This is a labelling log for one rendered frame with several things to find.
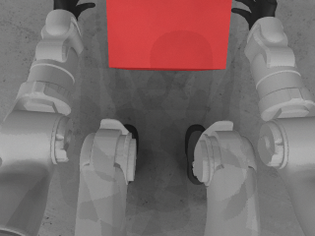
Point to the right robot foot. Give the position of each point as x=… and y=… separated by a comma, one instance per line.
x=192, y=137

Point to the right robot hand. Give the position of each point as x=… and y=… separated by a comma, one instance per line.
x=259, y=9

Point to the left robot upper arm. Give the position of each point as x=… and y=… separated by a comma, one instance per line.
x=32, y=144

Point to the left robot forearm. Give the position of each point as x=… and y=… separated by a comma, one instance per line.
x=54, y=67

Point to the right robot thigh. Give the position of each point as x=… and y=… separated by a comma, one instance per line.
x=232, y=194

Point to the carton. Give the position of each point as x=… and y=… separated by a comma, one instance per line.
x=168, y=35

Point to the right robot upper arm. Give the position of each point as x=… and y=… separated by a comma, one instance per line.
x=288, y=144

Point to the right robot forearm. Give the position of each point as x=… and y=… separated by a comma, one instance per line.
x=276, y=77

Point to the left robot hand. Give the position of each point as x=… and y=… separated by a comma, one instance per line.
x=71, y=6

